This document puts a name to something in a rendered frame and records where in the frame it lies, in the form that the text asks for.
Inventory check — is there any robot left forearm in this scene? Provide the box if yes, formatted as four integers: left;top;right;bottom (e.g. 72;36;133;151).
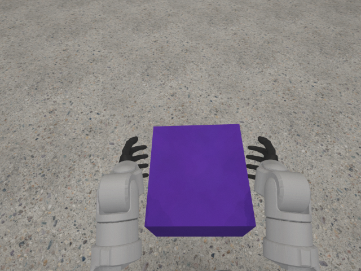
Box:
90;160;144;271

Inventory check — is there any carton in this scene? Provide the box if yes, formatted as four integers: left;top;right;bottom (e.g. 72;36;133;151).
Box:
144;124;256;237

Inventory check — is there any robot right hand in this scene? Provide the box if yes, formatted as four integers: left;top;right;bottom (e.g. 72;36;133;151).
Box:
246;136;278;180

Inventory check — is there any robot right forearm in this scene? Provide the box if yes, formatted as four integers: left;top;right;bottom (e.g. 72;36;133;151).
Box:
254;160;320;271

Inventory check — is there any robot left hand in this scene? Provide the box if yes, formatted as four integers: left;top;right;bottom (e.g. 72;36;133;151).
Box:
119;136;149;178

